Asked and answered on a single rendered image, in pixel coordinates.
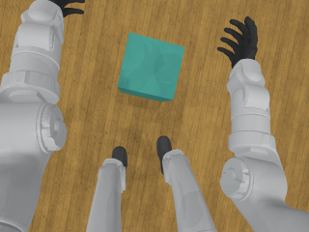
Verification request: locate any carton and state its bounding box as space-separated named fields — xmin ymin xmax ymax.
xmin=117 ymin=32 xmax=185 ymax=102

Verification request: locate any left robot hand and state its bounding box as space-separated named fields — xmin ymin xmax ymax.
xmin=48 ymin=0 xmax=85 ymax=17

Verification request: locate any robot left forearm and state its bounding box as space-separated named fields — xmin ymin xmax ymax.
xmin=0 ymin=0 xmax=65 ymax=104

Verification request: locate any robot right thigh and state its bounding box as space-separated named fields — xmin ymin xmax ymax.
xmin=162 ymin=154 xmax=217 ymax=232

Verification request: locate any robot right forearm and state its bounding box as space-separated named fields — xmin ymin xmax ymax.
xmin=226 ymin=58 xmax=288 ymax=184

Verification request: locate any robot right shin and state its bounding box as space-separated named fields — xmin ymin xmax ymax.
xmin=162 ymin=149 xmax=189 ymax=162

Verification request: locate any right robot upper arm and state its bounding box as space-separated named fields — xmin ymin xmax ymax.
xmin=219 ymin=156 xmax=309 ymax=232

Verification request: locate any right robot hand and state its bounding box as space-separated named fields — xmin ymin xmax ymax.
xmin=217 ymin=16 xmax=258 ymax=68

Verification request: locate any left robot upper arm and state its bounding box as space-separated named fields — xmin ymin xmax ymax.
xmin=0 ymin=101 xmax=68 ymax=232

